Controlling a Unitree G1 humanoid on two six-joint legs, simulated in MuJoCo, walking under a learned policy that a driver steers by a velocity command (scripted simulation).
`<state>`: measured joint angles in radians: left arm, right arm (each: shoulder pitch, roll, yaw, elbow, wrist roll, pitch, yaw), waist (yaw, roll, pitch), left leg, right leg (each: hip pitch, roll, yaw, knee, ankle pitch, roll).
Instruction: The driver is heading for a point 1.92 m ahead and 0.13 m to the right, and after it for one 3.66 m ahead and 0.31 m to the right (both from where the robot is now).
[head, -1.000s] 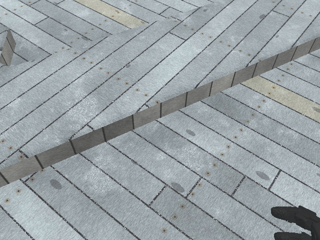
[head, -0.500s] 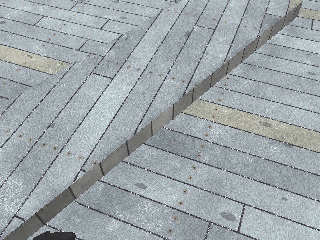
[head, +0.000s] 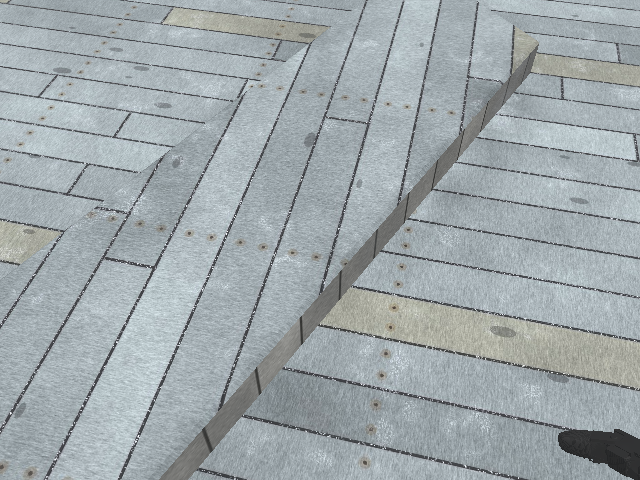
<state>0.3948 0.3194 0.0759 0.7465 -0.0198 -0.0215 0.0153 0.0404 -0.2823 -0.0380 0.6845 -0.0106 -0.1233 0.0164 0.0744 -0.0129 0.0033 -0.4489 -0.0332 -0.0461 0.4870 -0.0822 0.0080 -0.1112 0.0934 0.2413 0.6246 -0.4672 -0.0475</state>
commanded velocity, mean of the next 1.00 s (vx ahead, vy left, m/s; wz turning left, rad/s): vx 0.50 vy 0.00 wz -0.39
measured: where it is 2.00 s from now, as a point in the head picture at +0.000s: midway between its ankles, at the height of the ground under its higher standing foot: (461, 330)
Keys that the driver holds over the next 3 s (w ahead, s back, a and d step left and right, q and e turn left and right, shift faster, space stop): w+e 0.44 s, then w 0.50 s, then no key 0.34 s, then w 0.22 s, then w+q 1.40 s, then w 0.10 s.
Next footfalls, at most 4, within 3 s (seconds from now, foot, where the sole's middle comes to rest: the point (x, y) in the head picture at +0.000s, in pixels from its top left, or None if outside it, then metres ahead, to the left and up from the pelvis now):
0.50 right None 0.39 -0.19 -0.76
1.02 left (399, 360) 0.75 -0.09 -0.76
1.46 right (505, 400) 0.68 -0.32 -0.76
1.92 left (425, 268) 1.02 -0.16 -0.76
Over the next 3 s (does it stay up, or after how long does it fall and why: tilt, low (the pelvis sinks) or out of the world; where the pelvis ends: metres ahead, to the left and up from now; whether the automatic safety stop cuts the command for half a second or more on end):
stays up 1.37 -0.16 0.06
